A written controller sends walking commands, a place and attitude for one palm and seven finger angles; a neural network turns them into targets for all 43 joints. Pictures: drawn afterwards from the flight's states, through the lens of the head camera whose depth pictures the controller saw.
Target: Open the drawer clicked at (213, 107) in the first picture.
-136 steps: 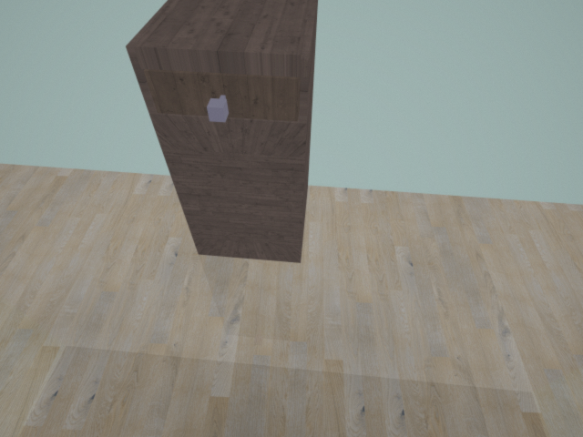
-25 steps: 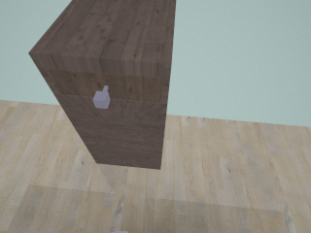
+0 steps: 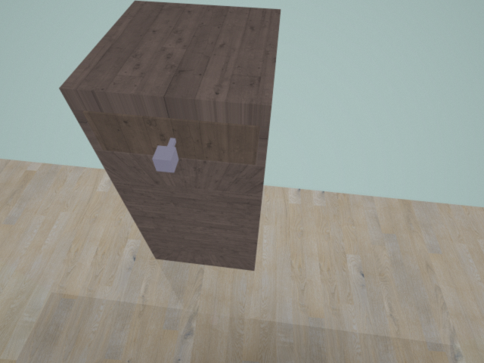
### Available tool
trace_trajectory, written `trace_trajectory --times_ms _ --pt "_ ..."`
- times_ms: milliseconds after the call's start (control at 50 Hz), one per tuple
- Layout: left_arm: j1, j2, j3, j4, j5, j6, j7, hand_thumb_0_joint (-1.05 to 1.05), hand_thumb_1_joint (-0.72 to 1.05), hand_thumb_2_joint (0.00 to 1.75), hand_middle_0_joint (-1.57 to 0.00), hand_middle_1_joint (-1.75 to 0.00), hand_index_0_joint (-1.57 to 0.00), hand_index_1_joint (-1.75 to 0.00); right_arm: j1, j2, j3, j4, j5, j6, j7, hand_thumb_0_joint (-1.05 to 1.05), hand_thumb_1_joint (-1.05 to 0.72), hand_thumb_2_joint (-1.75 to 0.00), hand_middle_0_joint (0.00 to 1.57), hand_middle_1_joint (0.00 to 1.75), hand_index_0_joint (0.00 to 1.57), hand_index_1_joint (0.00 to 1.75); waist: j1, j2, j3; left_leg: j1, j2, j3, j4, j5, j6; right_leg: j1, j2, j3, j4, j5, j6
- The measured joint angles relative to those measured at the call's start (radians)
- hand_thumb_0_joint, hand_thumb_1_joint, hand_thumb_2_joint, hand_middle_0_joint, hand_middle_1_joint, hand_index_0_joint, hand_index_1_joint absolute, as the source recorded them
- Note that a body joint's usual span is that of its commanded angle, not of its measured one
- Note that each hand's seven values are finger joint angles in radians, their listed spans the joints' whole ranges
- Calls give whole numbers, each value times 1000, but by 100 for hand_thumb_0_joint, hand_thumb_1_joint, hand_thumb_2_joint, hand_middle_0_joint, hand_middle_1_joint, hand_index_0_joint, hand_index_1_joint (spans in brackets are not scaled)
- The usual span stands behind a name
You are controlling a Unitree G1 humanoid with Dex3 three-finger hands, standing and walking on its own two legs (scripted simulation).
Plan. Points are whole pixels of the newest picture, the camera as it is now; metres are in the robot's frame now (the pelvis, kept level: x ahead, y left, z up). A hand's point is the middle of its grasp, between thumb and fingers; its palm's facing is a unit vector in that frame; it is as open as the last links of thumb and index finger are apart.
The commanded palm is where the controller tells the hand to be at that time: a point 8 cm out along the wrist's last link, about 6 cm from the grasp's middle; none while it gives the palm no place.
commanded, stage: come to a stop and stand still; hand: left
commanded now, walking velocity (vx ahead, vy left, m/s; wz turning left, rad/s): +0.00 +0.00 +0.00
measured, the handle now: (168, 152) +0.53 +0.20 -0.01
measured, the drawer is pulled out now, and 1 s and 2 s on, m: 0.00 0.00 0.00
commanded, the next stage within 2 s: look again from close up in 0.48 s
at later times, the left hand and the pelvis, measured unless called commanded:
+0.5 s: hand out of the picture -0.02 +0.22 -0.16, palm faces -0.03 -0.97 -0.22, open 7.4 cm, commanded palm none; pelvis -0.02 +0.04 +0.01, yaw -2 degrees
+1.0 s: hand out of the picture -0.01 +0.17 -0.17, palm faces -0.02 -0.98 -0.18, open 7.3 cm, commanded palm none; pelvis +0.00 +0.01 +0.01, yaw -2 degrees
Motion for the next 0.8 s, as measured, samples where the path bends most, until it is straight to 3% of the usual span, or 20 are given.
trace_trajectory --times_ms 140,340,540,800 --pt "43 15 -28 -19 0 21 -11 1 91 90 -21 -30 -20 -30 67 22 39 -56 -5 -21 0 0 -91 -90 19 29 20 30 7 3 -38 1 -27 32 42 -29 41 -3 -28 32 34 -4 34" --pt "78 40 -40 3 2 24 -32 1 91 90 -20 -30 -20 -30 106 5 56 -15 -9 -29 5 0 -94 -90 20 29 20 30 5 10 -58 4 -55 57 -56 42 65 -18 -51 58 -37 60 47" --pt "93 12 -50 74 -2 12 -35 1 91 90 -20 -30 -20 -30 144 14 69 74 -4 -41 -1 1 -92 -90 20 29 20 30 2 3 -50 24 -58 56 -107 67 61 -4 -53 57 -73 77 54" --pt "85 -24 -54 124 -4 -2 -28 1 93 90 -20 -30 -20 -30 132 55 72 134 -1 -51 -9 1 -91 -90 20 29 20 30 -2 -7 -54 47 -34 48 -109 53 35 19 -29 48 -77 63 32"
